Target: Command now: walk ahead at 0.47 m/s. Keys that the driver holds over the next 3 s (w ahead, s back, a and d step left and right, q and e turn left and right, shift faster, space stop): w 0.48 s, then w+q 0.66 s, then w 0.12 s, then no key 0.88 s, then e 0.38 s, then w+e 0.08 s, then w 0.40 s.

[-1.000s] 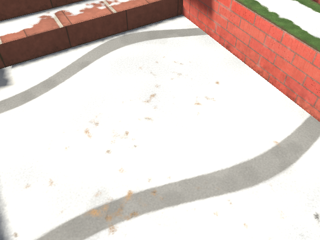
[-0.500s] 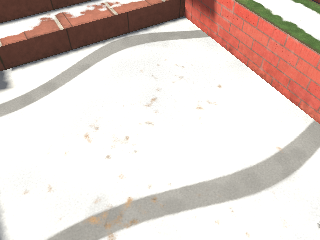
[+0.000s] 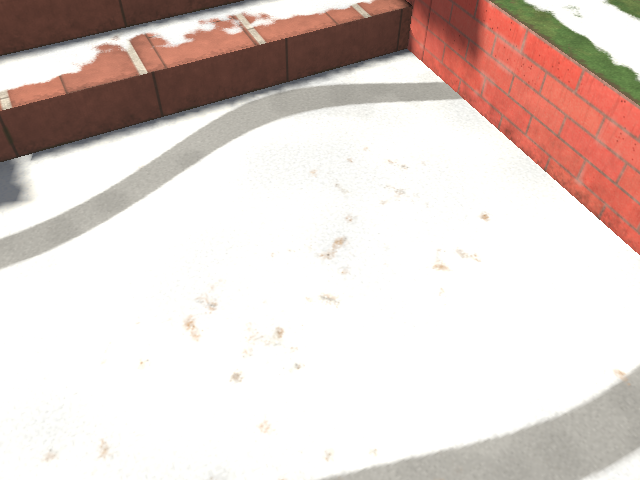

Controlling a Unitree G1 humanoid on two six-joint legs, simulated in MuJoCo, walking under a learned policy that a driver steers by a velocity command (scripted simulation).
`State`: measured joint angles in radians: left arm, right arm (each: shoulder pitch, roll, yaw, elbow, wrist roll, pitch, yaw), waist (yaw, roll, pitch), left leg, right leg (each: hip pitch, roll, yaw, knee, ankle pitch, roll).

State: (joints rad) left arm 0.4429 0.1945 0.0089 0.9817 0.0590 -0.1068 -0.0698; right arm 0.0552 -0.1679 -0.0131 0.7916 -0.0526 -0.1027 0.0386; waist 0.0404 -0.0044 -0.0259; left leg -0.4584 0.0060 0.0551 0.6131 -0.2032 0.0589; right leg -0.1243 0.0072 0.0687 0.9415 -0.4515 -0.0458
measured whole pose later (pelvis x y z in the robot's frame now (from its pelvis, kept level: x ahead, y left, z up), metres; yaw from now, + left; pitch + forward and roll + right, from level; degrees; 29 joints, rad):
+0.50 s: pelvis +0.27 -0.04 +0.00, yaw +0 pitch +2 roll +1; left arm 0.01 0.22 0.05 0.78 -0.01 -0.10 -0.03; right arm 0.41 -0.24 -0.04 1.02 0.01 -0.07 -0.01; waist -0.06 0.00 0.02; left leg -0.06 0.01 0.01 0.68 -0.45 0.01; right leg -0.49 -0.01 -0.05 0.56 -0.10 -0.07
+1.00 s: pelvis +0.54 -0.01 +0.00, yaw +13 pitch +2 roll -2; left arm 0.33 0.24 0.07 0.96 0.00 -0.06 0.03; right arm 0.05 -0.22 -0.06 0.79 0.03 -0.04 0.06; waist 0.05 0.02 0.02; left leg -0.60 0.04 0.07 0.64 -0.10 0.10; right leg 0.12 -0.01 -0.28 0.29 -0.43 0.02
